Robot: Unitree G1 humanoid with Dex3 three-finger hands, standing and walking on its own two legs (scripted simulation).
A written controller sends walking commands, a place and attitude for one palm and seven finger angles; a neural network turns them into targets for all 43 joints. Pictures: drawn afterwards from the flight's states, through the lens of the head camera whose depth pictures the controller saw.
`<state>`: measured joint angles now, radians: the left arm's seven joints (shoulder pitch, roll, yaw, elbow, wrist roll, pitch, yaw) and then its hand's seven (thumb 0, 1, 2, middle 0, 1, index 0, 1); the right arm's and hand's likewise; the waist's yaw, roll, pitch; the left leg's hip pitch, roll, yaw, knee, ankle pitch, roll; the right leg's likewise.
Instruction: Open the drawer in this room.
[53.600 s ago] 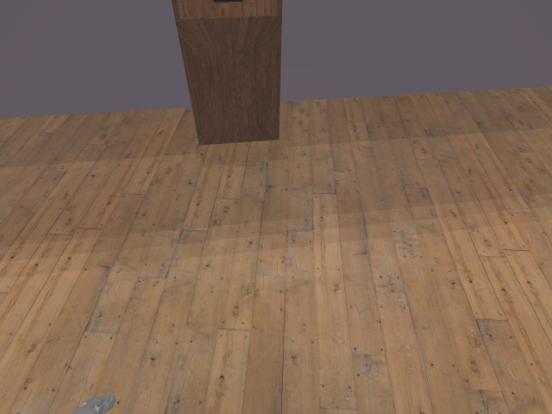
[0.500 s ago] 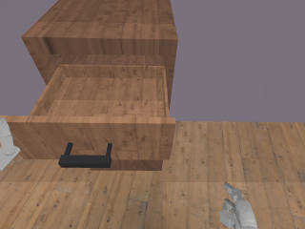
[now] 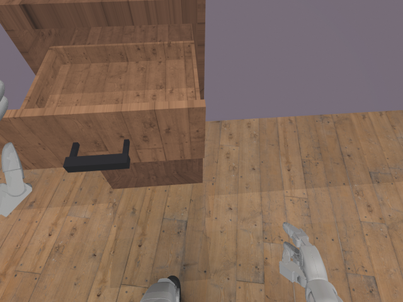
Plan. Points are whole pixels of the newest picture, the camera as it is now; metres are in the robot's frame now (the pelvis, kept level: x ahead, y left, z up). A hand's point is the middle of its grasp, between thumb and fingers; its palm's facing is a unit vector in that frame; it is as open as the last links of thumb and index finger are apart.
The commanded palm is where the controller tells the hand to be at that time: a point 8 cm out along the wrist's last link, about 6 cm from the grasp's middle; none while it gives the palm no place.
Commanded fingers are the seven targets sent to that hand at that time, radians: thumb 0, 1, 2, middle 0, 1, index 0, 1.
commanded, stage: step back with the hand held close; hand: left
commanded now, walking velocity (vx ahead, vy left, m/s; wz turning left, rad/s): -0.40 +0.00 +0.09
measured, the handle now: (99, 154) +0.38 +0.24 +0.04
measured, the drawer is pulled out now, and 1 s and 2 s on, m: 0.29 0.29 0.29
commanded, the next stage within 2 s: stop stepping back and stand still in 0.08 s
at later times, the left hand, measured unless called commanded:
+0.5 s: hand out of the picture +0.02 +0.19 +0.24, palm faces +0.46 -0.76 -0.46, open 7.4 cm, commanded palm -0.03 +0.25 +0.23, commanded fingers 0.00 0.90 0.90 -0.20 -0.30 -0.20 -0.30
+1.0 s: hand out of the picture -0.06 +0.17 +0.24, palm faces +0.49 -0.72 -0.50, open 7.4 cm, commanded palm -0.13 +0.22 +0.23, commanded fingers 0.00 0.90 0.90 -0.20 -0.30 -0.20 -0.30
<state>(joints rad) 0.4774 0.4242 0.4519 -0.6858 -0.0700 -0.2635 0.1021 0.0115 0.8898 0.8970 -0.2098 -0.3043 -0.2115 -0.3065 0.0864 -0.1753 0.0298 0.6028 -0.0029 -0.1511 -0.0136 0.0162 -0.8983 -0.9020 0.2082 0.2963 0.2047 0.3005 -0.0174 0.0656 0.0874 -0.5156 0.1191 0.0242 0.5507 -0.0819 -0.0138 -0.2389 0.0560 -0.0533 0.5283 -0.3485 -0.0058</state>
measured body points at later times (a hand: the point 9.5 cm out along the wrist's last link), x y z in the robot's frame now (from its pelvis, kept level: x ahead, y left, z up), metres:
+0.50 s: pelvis -0.14 -0.04 +0.00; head -0.15 -0.03 +0.45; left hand -0.01 +0.23 +0.26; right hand +0.05 -0.25 -0.07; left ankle -0.11 +0.09 -0.71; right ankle -0.04 -0.11 -0.72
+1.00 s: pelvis -0.24 -0.07 +0.00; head -0.23 -0.08 +0.45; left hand -0.09 +0.20 +0.27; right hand -0.10 -0.31 -0.11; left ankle -0.21 +0.06 -0.67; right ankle -0.25 -0.16 -0.73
